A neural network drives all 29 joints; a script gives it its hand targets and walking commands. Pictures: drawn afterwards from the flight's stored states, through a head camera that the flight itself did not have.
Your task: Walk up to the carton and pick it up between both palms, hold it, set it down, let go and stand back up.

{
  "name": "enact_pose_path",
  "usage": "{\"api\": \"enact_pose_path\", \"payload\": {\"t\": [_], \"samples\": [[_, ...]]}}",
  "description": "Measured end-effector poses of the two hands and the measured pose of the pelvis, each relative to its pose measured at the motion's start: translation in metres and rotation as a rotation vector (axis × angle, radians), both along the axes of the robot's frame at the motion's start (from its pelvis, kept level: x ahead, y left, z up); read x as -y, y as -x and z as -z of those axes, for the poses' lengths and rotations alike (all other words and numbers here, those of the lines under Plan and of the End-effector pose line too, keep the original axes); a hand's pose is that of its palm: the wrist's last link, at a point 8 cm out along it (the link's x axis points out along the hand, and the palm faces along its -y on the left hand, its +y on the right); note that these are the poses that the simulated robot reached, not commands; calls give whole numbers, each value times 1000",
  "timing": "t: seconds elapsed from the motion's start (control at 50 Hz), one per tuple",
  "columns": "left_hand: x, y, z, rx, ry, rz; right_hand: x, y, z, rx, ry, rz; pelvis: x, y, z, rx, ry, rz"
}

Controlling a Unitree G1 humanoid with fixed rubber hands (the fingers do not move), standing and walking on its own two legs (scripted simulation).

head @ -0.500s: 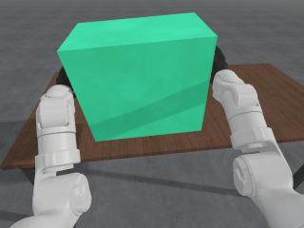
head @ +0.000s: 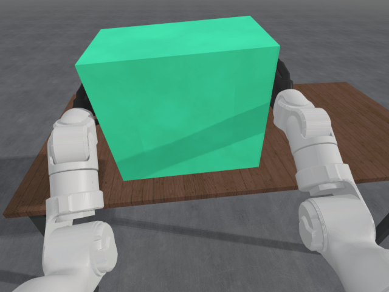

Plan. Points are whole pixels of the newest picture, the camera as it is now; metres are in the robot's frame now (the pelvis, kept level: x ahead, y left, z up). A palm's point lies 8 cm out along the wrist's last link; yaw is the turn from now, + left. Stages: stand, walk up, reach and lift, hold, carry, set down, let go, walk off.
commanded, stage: hold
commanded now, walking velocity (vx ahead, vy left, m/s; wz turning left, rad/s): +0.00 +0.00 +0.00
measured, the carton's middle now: (184, 101) +0.40 -0.01 +0.25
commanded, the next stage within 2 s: set down in 0.14 s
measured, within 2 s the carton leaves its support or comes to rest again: neither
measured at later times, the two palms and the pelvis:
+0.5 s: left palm (80, 109) +0.38 +0.19 +0.25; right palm (271, 89) +0.39 -0.18 +0.27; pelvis +0.01 -0.01 +0.00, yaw +1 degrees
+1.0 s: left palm (103, 135) +0.40 +0.17 +0.17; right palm (271, 119) +0.40 -0.20 +0.19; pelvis +0.03 +0.00 +0.00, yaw +1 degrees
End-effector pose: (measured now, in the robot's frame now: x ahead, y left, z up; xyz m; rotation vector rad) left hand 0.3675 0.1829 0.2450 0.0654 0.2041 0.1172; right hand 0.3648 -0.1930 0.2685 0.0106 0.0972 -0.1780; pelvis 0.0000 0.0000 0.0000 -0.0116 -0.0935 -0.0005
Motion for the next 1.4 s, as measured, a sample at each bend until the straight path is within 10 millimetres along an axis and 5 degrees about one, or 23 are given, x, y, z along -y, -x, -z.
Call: {"api": "enact_pose_path", "payload": {"t": [0.44, 0.64, 0.82, 1.14, 1.4], "samples": [[-9, -11, -11, 74, 2, -30, -8, -20, -7, 102, -1, -25, 6, -3, 0, 29, -7, -11], [-8, -30, 36, 48, -21, -7, -8, -36, 36, 132, 25, -19, 7, -16, -1, 59, -6, -31], [6, -32, 82, 16, -18, 18, 6, -31, 82, 107, 18, 0, 4, -27, 1, 37, 1, -30], [5, -38, 64, 3, -16, 7, 6, -39, 68, 94, 21, 1, -1, -23, 0, 25, -7, -10], [6, -42, 94, -51, -17, 15, 6, -42, 98, 42, 21, 9, 1, -20, -1, 6, -7, -15]]}}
